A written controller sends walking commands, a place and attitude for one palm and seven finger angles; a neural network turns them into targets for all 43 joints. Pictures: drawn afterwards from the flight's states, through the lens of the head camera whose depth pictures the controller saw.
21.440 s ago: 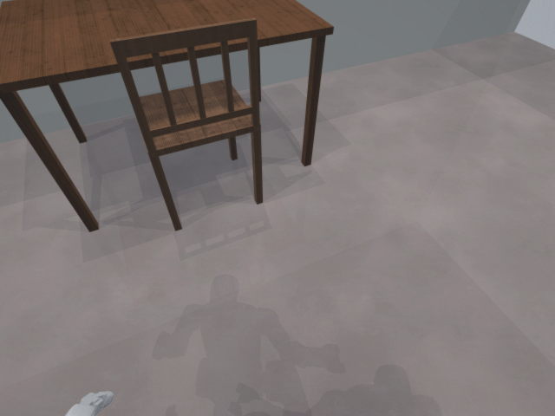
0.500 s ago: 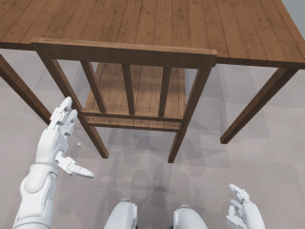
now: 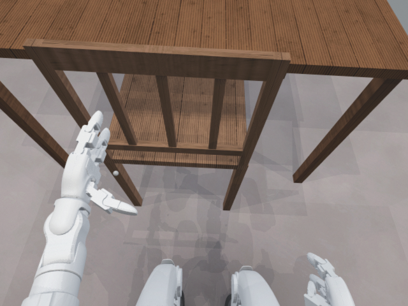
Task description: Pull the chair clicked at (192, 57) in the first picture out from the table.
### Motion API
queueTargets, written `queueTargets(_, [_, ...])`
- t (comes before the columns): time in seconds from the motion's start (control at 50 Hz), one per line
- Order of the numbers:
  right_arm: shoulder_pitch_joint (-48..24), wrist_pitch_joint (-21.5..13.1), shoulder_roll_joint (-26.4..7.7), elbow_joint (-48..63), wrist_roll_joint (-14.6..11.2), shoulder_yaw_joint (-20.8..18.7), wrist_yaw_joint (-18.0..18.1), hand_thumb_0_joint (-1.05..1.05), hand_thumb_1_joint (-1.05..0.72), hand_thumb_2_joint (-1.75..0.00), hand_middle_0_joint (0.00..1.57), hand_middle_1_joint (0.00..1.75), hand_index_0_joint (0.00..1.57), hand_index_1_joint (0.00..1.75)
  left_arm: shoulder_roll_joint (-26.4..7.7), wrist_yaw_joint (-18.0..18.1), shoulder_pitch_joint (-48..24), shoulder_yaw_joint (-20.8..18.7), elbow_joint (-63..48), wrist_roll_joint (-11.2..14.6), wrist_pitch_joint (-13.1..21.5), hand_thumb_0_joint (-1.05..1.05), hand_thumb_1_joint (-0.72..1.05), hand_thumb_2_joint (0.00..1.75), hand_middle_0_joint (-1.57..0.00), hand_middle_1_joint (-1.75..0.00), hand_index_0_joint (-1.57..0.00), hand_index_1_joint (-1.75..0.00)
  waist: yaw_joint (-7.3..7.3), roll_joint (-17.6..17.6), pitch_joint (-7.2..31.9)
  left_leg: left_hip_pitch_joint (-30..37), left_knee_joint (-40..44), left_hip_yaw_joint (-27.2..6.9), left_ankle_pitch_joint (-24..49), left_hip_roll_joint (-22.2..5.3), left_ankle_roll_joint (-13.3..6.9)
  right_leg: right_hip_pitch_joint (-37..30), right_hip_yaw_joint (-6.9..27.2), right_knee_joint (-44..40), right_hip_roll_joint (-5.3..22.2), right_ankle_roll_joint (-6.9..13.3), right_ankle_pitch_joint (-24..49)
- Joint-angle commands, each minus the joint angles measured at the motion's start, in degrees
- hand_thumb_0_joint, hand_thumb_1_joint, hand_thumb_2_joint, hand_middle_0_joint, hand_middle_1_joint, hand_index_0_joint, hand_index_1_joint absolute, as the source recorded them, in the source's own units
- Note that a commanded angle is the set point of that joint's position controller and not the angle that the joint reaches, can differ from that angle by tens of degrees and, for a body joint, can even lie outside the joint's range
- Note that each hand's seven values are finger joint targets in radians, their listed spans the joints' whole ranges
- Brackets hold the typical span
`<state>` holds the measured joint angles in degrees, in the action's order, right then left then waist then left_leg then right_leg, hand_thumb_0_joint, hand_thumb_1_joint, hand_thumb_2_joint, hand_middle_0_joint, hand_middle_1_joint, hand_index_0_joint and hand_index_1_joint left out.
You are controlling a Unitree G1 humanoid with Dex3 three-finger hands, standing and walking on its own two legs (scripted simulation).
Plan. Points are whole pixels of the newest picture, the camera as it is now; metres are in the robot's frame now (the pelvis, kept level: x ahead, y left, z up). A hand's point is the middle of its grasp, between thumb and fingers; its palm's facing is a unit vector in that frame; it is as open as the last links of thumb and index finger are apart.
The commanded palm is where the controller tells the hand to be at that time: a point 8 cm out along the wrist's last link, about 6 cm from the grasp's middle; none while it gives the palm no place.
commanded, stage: aim the fingers beside a spindle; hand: left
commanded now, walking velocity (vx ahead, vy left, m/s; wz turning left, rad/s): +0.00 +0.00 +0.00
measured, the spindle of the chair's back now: (168, 115) +0.51 +0.10 +0.01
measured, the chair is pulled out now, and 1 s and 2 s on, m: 0.00 0.00 0.00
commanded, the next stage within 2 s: none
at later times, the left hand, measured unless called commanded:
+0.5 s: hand (112, 173) +0.36 +0.19 +0.01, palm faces -0.01 -1.00 -0.05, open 16.9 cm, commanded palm +0.34 +0.24 +0.02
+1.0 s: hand (110, 169) +0.36 +0.19 +0.02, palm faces -0.01 -1.00 -0.05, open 16.9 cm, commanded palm +0.35 +0.24 +0.02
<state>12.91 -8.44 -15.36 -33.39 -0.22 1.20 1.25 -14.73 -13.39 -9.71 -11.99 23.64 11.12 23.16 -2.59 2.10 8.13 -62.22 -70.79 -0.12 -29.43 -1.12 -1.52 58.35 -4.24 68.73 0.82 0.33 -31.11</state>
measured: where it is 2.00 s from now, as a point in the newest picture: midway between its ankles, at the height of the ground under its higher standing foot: outside the picture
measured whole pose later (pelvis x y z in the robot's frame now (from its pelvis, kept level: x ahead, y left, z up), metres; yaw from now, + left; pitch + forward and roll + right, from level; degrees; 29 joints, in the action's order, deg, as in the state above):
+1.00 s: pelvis +0.00 +0.01 -0.01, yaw +0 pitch +22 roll -3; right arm 12.7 -5.4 -15.2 -33.4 -0.3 1.8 0.8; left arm -15.8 -12.7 -13.8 -13.3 29.4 10.6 25.3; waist -2.7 2.0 8.4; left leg -64.7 -72.6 -0.2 -30.0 -1.0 -2.1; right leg 60.4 -4.2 69.9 0.8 -0.2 -31.4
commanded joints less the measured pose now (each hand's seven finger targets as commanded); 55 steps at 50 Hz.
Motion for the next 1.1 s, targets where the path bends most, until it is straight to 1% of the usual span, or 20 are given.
queueTargets(0.0, [1.76,-1.49,-8.37,6.05,-0.03,-3.54,0.57,0.0,-0.9,-0.9,0.2,0.3,0.2,0.3,-9.98,0.64,-12.26,-4.69,-6.11,0.47,3.12,0.0,-0.5,0.3,-0.06,-0.08,-0.06,-0.08,-0.8,-0.8,20.57,16.65,8.24,-3.24,15.2,0.29,0.53,-6.8,1.47,-8.71,-0.9,1.29,13.92])
queueTargets(0.08, [1.82,-0.78,-8.58,6.0,-0.18,-3.44,0.66,0.0,-0.9,-0.9,0.2,0.3,0.2,0.3,-10.51,-0.46,-16.35,-4.75,-3.88,0.51,3.31,0.0,-0.5,0.3,-0.06,-0.08,-0.06,-0.08,-1.13,-0.53,20.09,14.12,7.6,-2.68,12.34,0.43,0.24,-6.46,2.11,-8.85,-0.91,1.38,12.05])
queueTargets(0.12, [2.15,-0.92,-8.54,5.91,-0.08,-3.58,0.72,0.0,-0.9,-0.9,0.2,0.3,0.2,0.3,-10.67,-1.03,-19.06,-4.23,-5.9,0.58,4.3,0.0,-0.5,0.3,-0.06,-0.08,-0.06,-0.08,-1.21,1.78,22.69,15.92,6.98,-2.79,14.02,0.41,0.29,-6.44,2.31,-8.37,-0.94,1.52,13.19])
queueTargets(0.2, [2.68,-1.08,-8.42,6.66,0.03,-3.9,0.34,0.0,-0.9,-0.9,0.2,0.3,0.2,0.3,-10.8,-1.1,-15.12,-4.18,-11.66,1.43,5.61,0.0,-0.5,0.3,-0.06,-0.08,-0.06,-0.08,-0.1,4.11,28.32,22.6,7.69,-3.67,20.68,0.22,0.78,-8.27,1.84,-8.08,-1.12,1.59,17.41])
queueTargets(0.24, [2.82,-0.78,-8.53,6.35,0.03,-3.83,0.3,0.0,-0.9,-0.9,0.2,0.3,0.2,0.3,-11.48,-0.57,-13.72,-4.86,-9.96,1.26,5.09,0.0,-0.5,0.3,-0.06,-0.08,-0.06,-0.08,-0.44,2.73,26.51,21.55,7.88,-3.9,20.18,0.14,0.71,-7.84,1.55,-8.2,-1.25,1.49,16.81])
queueTargets(0.3, [2.52,-0.06,-8.53,5.71,-0.26,-3.65,0.32,0.0,-0.9,-0.9,0.2,0.3,0.2,0.3,-9.63,-0.06,-14.26,-4.0,-4.63,0.81,3.69,0.0,-0.5,0.3,-0.06,-0.08,-0.06,-0.08,-1.49,-0.8,20.45,16.31,8.22,-3.59,14.23,0.08,0.44,-5.66,1.33,-8.76,-1.16,1.17,12.73])
queueTargets(0.34, [2.38,0.12,-8.65,5.67,-0.38,-3.62,0.5,0.0,-0.9,-0.9,0.2,0.3,0.2,0.3,-10.33,0.08,-14.41,-4.94,-2.56,0.58,3.47,0.0,-0.5,0.3,-0.06,-0.08,-0.06,-0.08,-1.29,-1.75,19.03,14.08,7.88,-2.98,12.08,0.33,0.1,-5.73,1.67,-9.09,-1.2,1.32,11.3])
queueTargets(0.42, [2.08,0.16,-8.49,6.57,-0.18,-3.64,0.31,0.0,-0.9,-0.9,0.2,0.3,0.2,0.3,-11.79,-0.63,-13.57,-6.34,-5.49,1.14,4.85,0.0,-0.5,0.3,-0.06,-0.08,-0.06,-0.08,-0.17,0.7,22.11,15.56,7.83,-2.53,14.21,0.5,0.24,-7.87,2.24,-8.79,-1.13,1.55,13.54])
queueTargets(0.48, [2.2,-0.19,-8.35,6.39,-0.04,-3.58,0.39,0.0,-0.9,-0.9,0.2,0.3,0.2,0.3,-11.52,-0.92,-17.31,-4.64,-9.32,0.89,6.47,0.0,-0.5,0.3,-0.06,-0.08,-0.06,-0.08,-0.92,4.01,24.13,19.44,7.66,-3.37,16.53,0.21,0.48,-6.21,1.97,-8.19,-1.25,1.62,14.07])
queueTargets(0.52, [2.34,-0.52,-8.41,6.13,0.09,-3.71,0.51,0.0,-0.9,-0.9,0.2,0.3,0.2,0.3,-10.47,-0.9,-18.34,-3.41,-10.68,1.09,6.79,0.0,-0.5,0.3,-0.06,-0.08,-0.06,-0.08,-1.47,3.62,25.2,21.25,7.5,-4.0,17.59,0.01,0.59,-5.6,1.65,-8.12,-1.29,1.53,14.34])
queueTargets(0.64, [2.46,0.04,-8.82,5.41,-0.24,-3.6,0.63,0.0,-0.9,-0.9,0.2,0.3,0.2,0.3,-9.31,-0.98,-14.45,-3.44,-2.73,0.87,4.0,0.0,-0.5,0.3,-0.06,-0.08,-0.06,-0.08,-1.51,0.25,20.47,16.93,7.85,-3.83,14.49,0.12,0.41,-4.42,1.14,-8.48,-1.23,1.48,12.24])
queueTargets(0.72, [1.91,0.43,-8.6,6.62,-0.21,-3.69,0.16,0.0,-0.9,-0.9,0.2,0.3,0.2,0.3,-8.95,-0.68,-13.89,-3.09,-5.36,0.71,3.77,0.0,-0.5,0.3,-0.06,-0.08,-0.06,-0.08,-0.55,1.68,22.49,18.5,8.22,-3.71,16.04,0.19,0.72,-5.1,1.13,-8.05,-0.98,1.59,13.25])
queueTargets(0.76, [1.94,0.41,-8.56,6.82,-0.08,-3.7,0.18,0.0,-0.9,-0.9,0.2,0.3,0.2,0.3,-10.71,-0.06,-15.72,-4.24,-8.73,0.61,4.77,0.0,-0.5,0.3,-0.06,-0.08,-0.06,-0.08,-0.41,3.29,24.35,20.37,7.97,-4.1,17.71,0.02,0.91,-4.91,1.11,-7.55,-1.1,1.64,13.99])
queueTargets(0.82, [1.98,0.43,-8.38,6.92,0.16,-3.65,0.14,0.0,-0.9,-0.9,0.2,0.3,0.2,0.3,-11.53,0.92,-15.95,-5.07,-10.3,0.57,5.98,0.0,-0.5,0.3,-0.06,-0.08,-0.06,-0.08,-0.36,2.44,24.85,20.82,7.93,-4.4,18.16,-0.05,1.04,-5.51,1.12,-7.5,-1.28,1.62,14.16])
queueTargets(0.86, [2.03,0.45,-8.43,6.54,0.25,-3.51,0.28,0.0,-0.9,-0.9,0.2,0.3,0.2,0.3,-12.13,1.36,-16.37,-5.52,-10.23,0.31,6.39,0.0,-0.5,0.3,-0.06,-0.08,-0.06,-0.08,-0.73,2.47,24.92,20.98,7.83,-4.69,18.19,-0.13,1.02,-5.0,1.03,-7.34,-1.41,1.57,13.96])
queueTargets(0.88, [1.8,0.47,-8.18,6.51,0.16,-3.43,0.29,0.0,-0.9,-0.9,0.2,0.3,0.2,0.3,-9.94,1.16,-16.63,-3.61,-8.66,0.24,6.11,0.0,-0.5,0.3,-0.06,-0.08,-0.06,-0.08,-1.4,2.27,23.27,20.32,7.86,-4.44,16.84,-0.01,0.84,-4.32,1.07,-7.75,-1.33,1.47,13.08])
queueTargets(0.96, [1.9,0.69,-8.65,5.4,-0.17,-3.16,0.72,0.0,-0.9,-0.9,0.2,0.3,0.2,0.3,-8.8,-0.27,-18.88,-2.59,-1.77,0.0,4.46,0.0,-0.5,0.3,-0.06,-0.08,-0.06,-0.08,-2.39,0.98,19.41,15.99,7.75,-4.04,11.45,0.11,0.49,-2.38,1.07,-8.26,-1.34,1.5,9.29])
queueTargets(1.02, [2.44,0.59,-9.02,5.51,-0.25,-3.6,0.78,0.0,-0.9,-0.9,0.2,0.3,0.2,0.3,-8.73,-1.39,-19.48,-2.08,-2.46,0.32,4.03,0.0,-0.5,0.3,-0.06,-0.08,-0.06,-0.08,-1.98,2.06,22.13,18.28,7.64,-4.28,13.59,-0.06,0.73,-2.51,1.05,-8.06,-1.13,1.68,10.67])
queueTargets(1.06, [2.69,0.41,-9.05,6.25,-0.11,-3.86,0.53,0.0,-0.9,-0.9,0.2,0.3,0.2,0.3,-10.09,-1.36,-17.99,-3.17,-6.86,0.69,4.48,0.0,-0.5,0.3,-0.06,-0.08,-0.06,-0.08,-0.63,4.46,27.04,22.45,7.7,-4.78,18.87,-0.16,1.24,-3.9,0.93,-7.32,-1.13,1.84,13.83])
queueTargets(1.08, [2.61,0.31,-8.69,6.75,-0.09,-3.94,0.27,0.0,-0.9,-0.9,0.2,0.3,0.2,0.3,-9.02,-1.16,-16.48,-2.11,-9.58,0.91,4.77,0.0,-0.5,0.3,-0.06,-0.08,-0.06,-0.08,-0.29,5.28,28.52,25.03,8.08,-5.09,21.78,-0.21,1.63,-4.7,0.71,-7.31,-1.11,1.82,15.38])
